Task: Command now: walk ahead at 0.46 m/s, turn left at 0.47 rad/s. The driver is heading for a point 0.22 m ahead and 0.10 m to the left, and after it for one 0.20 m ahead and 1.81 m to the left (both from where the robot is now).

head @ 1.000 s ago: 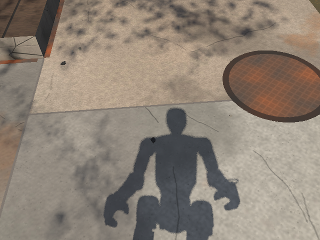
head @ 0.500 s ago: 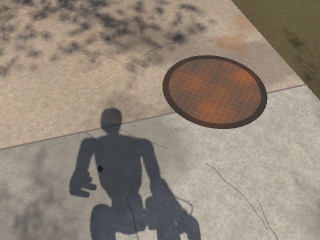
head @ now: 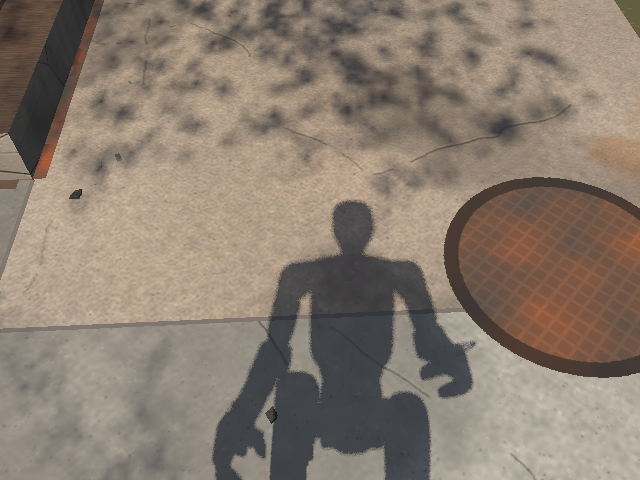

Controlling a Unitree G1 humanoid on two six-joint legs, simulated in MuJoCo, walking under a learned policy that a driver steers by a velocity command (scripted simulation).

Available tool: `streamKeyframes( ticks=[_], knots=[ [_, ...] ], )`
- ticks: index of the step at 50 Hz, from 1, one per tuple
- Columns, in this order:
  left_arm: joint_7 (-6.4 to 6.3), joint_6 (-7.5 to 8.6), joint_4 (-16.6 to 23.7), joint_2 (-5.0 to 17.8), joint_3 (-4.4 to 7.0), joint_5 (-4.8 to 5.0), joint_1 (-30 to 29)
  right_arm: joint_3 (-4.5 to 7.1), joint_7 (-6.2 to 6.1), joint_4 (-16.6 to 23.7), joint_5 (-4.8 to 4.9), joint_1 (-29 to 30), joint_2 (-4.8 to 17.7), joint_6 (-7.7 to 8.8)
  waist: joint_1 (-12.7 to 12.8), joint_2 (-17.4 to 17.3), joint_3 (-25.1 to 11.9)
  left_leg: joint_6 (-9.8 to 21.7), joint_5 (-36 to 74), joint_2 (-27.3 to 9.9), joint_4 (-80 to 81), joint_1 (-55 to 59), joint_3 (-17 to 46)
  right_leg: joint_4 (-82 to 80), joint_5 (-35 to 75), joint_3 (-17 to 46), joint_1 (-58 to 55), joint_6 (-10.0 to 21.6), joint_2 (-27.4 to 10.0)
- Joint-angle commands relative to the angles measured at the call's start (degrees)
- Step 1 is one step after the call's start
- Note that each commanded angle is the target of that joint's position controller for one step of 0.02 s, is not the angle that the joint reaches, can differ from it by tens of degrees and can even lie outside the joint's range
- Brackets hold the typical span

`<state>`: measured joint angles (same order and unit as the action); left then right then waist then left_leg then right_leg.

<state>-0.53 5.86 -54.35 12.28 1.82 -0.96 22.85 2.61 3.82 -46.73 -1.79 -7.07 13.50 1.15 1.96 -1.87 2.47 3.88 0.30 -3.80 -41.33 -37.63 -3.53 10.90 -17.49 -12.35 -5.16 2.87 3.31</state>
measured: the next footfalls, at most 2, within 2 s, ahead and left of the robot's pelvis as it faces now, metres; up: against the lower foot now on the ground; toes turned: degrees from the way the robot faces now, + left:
left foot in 0.12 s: +0.23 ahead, +0.08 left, +0.00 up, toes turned +8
right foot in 0.72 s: +0.31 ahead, -0.09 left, +0.00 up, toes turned +30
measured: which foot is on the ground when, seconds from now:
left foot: up 0.00-0.10, down 0.12-0.70, up 0.72-1.00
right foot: down 0.00-0.12, up 0.14-0.70, down 0.72-1.00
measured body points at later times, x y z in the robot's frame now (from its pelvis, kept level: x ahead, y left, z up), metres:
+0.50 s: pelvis +0.18 +0.02 +0.00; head +0.21 +0.05 +0.45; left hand +0.24 +0.30 -0.12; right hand +0.32 -0.24 -0.11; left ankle +0.19 +0.07 -0.74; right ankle +0.28 -0.14 -0.67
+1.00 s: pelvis +0.23 -0.03 +0.01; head +0.28 -0.03 +0.46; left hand +0.17 +0.27 -0.09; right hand +0.49 -0.20 -0.12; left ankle +0.13 +0.07 -0.66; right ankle +0.28 -0.11 -0.74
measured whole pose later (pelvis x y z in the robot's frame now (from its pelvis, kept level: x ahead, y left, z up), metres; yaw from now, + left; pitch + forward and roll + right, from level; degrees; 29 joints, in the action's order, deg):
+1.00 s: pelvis +0.23 -0.03 +0.01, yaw +35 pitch +0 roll +1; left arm -2.2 -0.8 -40.0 14.9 1.5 -1.3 12.3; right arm 5.0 2.5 -42.2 -0.6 -11.6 19.3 -5.1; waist 0.1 -2.5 4.4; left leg -3.6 -24.3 2.9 -59.7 -25.7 3.2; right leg 24.1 -13.6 -5.1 10.7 2.2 -1.7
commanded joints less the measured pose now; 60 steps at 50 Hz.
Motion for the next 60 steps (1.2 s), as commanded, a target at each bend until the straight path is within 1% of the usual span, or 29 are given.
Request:
streamKeyframes(
  ticks=[1, 3, 4, 5, 6, 7, 8, 9, 10, 11, 12, 15, 22, 26, 30, 32, 34, 35, 36, 37, 38, 39, 40, 43, 48, 53, 57, 59, 60],
  knots=[
    [-0.89, 0.24, 1.70, 8.35, 1.48, -0.05, 0.66, -0.21, 0.24, 5.45, -0.31, 5.26, 1.92, 0.81, -0.75, 4.82, 3.52, 2.21, -1.56, 2.66, 5.55, 3.86, -3.87, 2.07, 47.45, 0.86, 1.91, 3.52, -16.84],
    [-1.65, -0.59, 1.56, 10.07, 1.89, -0.13, 0.06, 0.23, -0.43, 4.01, -0.89, -0.70, 3.00, 0.97, -3.08, 6.70, -0.69, 4.18, -6.58, 7.23, 6.26, 10.47, -6.42, 13.75, 66.38, -0.61, -0.93, 2.37, -16.60],
    [-1.87, -1.15, 1.77, 10.84, 2.12, -0.11, -0.54, 0.81, -0.77, 2.46, -1.14, -6.73, 4.23, 1.40, -5.40, 7.10, -4.19, 5.49, -6.98, 8.88, 8.16, 16.96, -5.71, 23.22, 67.13, -0.61, 0.13, 2.06, -16.49],
    [-1.80, -1.48, 2.32, 11.05, 2.15, 0.46, -1.43, 1.74, -1.31, 0.29, -1.83, -13.90, 6.02, 2.05, -8.85, 5.54, -8.40, 7.19, -1.28, 9.30, 13.82, 27.32, -3.73, 36.07, 57.64, -1.03, 4.87, 0.94, -15.13],
    [-1.42, -1.32, 4.12, 9.16, 1.80, 0.68, -0.53, 3.27, -2.19, -0.42, -1.96, -18.31, 11.16, 2.32, -9.75, -0.80, -13.80, 10.41, 15.13, -1.25, 12.10, 41.03, 7.49, 54.55, 26.76, -1.72, 17.60, -0.98, -11.04],
    [-0.94, -1.51, 7.12, 4.86, 0.99, 2.26, 5.11, 4.89, -2.47, 1.49, -0.75, -15.27, 17.70, 1.72, -4.50, -12.44, -22.83, 23.33, 48.66, -20.19, 10.12, 58.93, 35.85, 77.80, -20.25, 4.11, 38.66, -3.93, 0.27],
    [-1.02, -1.86, 7.27, 8.46, 1.57, 0.44, 0.41, 5.18, -3.03, 2.18, 1.99, -17.32, 16.39, 0.84, -7.72, 0.51, -25.89, 23.22, 48.93, -18.29, 12.81, 56.14, 32.79, 78.19, -13.58, 14.18, 40.65, -3.85, -2.72],
    [-0.99, -1.78, 8.83, 7.14, 1.13, 0.91, -3.60, 4.44, -3.61, 2.53, 2.19, -12.35, 13.80, 0.47, -6.14, 0.59, -17.26, 21.08, 41.76, -16.42, 15.62, 48.19, 26.98, 74.98, -8.82, 14.68, 42.66, -3.76, -5.28],
    [-1.06, -1.84, 8.76, 7.15, 1.12, 0.37, -4.77, 3.39, -3.81, 2.56, 2.28, -9.21, 10.06, 0.07, -3.87, 3.48, -9.27, 17.45, 35.25, -12.65, 18.86, 38.68, 23.09, 68.83, -6.87, 14.23, 41.67, -3.86, -7.04],
    [-1.00, -2.77, 9.14, 7.48, 1.32, -0.65, -5.61, 2.82, -4.08, 2.81, 2.52, -7.32, 8.27, -0.12, -2.19, 3.42, -5.84, 15.15, 31.70, -9.49, 20.76, 32.71, 20.47, 64.65, -6.28, 14.60, 39.73, -4.22, -7.99],
    [-0.88, -4.19, 8.86, 7.20, 1.32, -1.33, -3.73, 2.40, -4.14, 3.15, 2.36, -5.98, 7.30, -0.24, -0.59, 2.71, -5.16, 14.00, 30.26, -7.59, 22.12, 27.90, 18.18, 61.88, -5.81, 14.34, 36.11, -4.73, -8.06],
    [-0.79, -6.35, 9.41, 5.71, 1.17, -1.12, -2.41, 3.08, -3.50, 3.41, 1.21, -6.29, 10.06, 0.41, 0.75, 1.75, -7.36, 12.63, 32.28, -4.69, 22.15, 23.84, 15.70, 56.37, -3.11, 13.37, 32.88, -5.69, -6.84],
    [-1.27, -7.75, 13.41, 7.63, 1.77, -0.77, -12.07, 3.79, -4.01, 4.44, 1.11, -9.44, 11.35, -1.34, -2.89, -2.56, -6.61, 9.57, 6.78, -3.12, 23.66, 26.98, 22.71, 46.30, 1.60, 15.53, 39.06, -6.93, -6.62],
    [-1.63, -7.63, 15.05, 7.92, 1.64, -0.27, -15.47, 4.13, -4.21, 4.91, 0.66, -11.11, 11.62, -2.04, -4.35, -3.76, -5.18, 9.81, 2.37, -3.64, 22.30, 30.03, 27.58, 40.54, -1.09, 16.86, 39.61, -6.39, -5.15],
    [-1.92, -6.78, 16.25, 8.21, 1.28, 0.70, -15.87, 4.42, -4.04, 5.70, 0.26, -10.80, 12.24, -2.53, -4.40, -4.59, -5.38, 9.92, 11.37, -3.62, 18.77, 30.94, 31.10, 34.09, -5.28, 17.02, 34.32, -4.90, -2.40],
    [-2.07, -6.30, 16.44, 8.54, 1.15, 1.20, -14.23, 4.52, -3.88, 6.21, 0.40, -9.52, 12.53, -2.76, -3.55, -5.18, -5.71, 9.04, 16.03, -3.14, 17.16, 30.86, 33.11, 28.69, -6.32, 17.03, 29.77, -3.98, -1.13],
    [-2.36, -5.70, 15.69, 8.50, 1.06, 1.23, -10.00, 4.47, -3.88, 6.98, 1.18, -6.39, 12.38, -3.04, -0.61, -4.76, -5.41, 5.61, 12.23, -0.41, 15.10, 27.72, 33.41, 15.70, -0.52, 16.55, 20.84, -3.17, -0.64],
    [-2.78, -5.19, 15.21, 9.67, 1.34, 0.56, -7.76, 4.13, -4.08, 7.73, 1.84, -4.89, 11.30, -3.04, 0.52, -2.83, -5.33, 2.53, 3.79, 2.36, 12.21, 22.83, 31.67, 7.35, 5.48, 18.45, 13.72, -2.54, -3.86],
    [-3.37, -5.11, 16.14, 14.01, 1.98, -0.41, -9.37, 2.98, -4.14, 8.19, 1.95, -8.70, 6.51, -2.89, -2.59, 9.36, -6.20, -1.14, -18.33, 8.70, 1.30, 16.43, 22.19, 2.66, 8.72, 30.41, 7.92, 0.76, -17.66],
    [-2.94, -5.79, 17.49, 18.18, 2.71, -0.50, -12.01, 3.54, -4.58, 8.77, 1.22, -10.86, 8.55, -2.97, -3.69, 16.64, -4.92, -2.89, -37.25, 16.58, -7.85, 6.67, 11.01, 4.01, 25.58, 42.79, 8.71, 8.80, -27.68],
    [-2.47, -6.18, 17.15, 15.57, 2.58, -0.06, -9.65, 4.33, -4.55, 7.89, -0.45, -10.26, 12.14, -3.16, -2.62, 11.11, -5.36, -3.79, -36.60, 11.34, -18.14, 6.90, 10.03, 6.04, 31.45, 39.90, 9.90, 12.40, -28.23],
    [-2.16, -6.15, 17.51, 11.76, 1.46, 0.30, -11.28, 4.71, -4.11, 6.91, -0.23, -9.46, 12.55, -3.43, -3.33, 7.08, -3.78, -4.29, -32.86, 10.05, -21.62, 7.49, 10.60, 6.90, 32.38, 33.20, 11.83, 11.23, -24.08],
    [-1.97, -6.29, 18.03, 10.22, 1.02, 0.13, -13.80, 4.72, -3.57, 6.22, 0.20, -9.97, 11.96, -3.94, -4.45, 6.60, -2.38, -5.09, -29.46, 9.39, -23.70, 8.11, 10.13, 7.31, 31.95, 26.78, 13.04, 8.79, -19.75],
    [-2.17, -6.30, 18.27, 10.51, 1.21, -0.42, -13.26, 4.15, -1.88, 6.34, 1.11, -9.48, 10.89, -4.91, -3.61, 10.72, -3.87, -7.08, -25.00, 9.25, -27.07, 7.09, 7.55, 8.97, 38.21, 18.57, 10.20, 7.07, -15.37],
    [-1.92, -6.13, 16.82, 11.94, 2.27, -0.39, -8.02, 3.13, -1.28, 8.67, 1.21, -3.75, 9.36, -5.60, -0.36, 10.93, -3.94, -7.84, -24.69, 7.05, -19.26, 4.94, 5.84, 9.18, 36.02, 17.32, 4.56, 8.94, -18.35],
    [-0.82, -6.04, 16.62, 13.47, 3.05, -0.65, -8.90, 1.98, -0.70, 10.57, 1.54, -1.21, 7.70, -5.70, -0.16, 11.96, -4.00, -5.88, -25.67, 4.89, -6.63, 14.07, 2.20, 9.93, 32.64, 13.40, 9.04, 8.48, -19.75],
    [-0.16, -6.57, 16.06, 15.10, 3.70, -0.26, -8.97, 1.88, -0.90, 11.47, 1.70, -1.77, 8.05, -5.12, -0.70, 12.72, -4.50, -3.48, -24.03, 5.66, 4.73, 21.10, -0.64, 14.07, 30.51, 11.57, 11.13, 6.54, -20.57],
    [-0.05, -7.02, 15.41, 14.60, 3.69, 0.45, -8.43, 2.05, -1.84, 10.37, 0.39, -5.46, 8.85, -3.94, -3.54, 6.79, -5.54, -1.72, -12.31, 5.94, 19.49, 31.14, 2.00, 23.04, 20.79, 7.42, 17.45, 1.39, -18.45],
    [0.24, -7.44, 16.47, 11.32, 2.92, -0.21, -6.09, 3.23, -2.61, 10.58, -0.35, -7.11, 14.65, -3.00, -3.09, -8.38, -6.13, 0.99, -3.69, -7.11, 25.67, 38.48, 20.59, 37.89, -0.05, 2.56, 29.09, -2.78, -12.82]
  ],
)
Keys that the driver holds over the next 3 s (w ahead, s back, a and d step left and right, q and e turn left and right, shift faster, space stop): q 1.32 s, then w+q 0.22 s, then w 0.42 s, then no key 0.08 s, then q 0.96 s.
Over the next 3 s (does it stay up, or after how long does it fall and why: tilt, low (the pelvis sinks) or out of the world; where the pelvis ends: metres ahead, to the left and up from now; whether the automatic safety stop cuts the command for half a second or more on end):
stays up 0.45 0.30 0.01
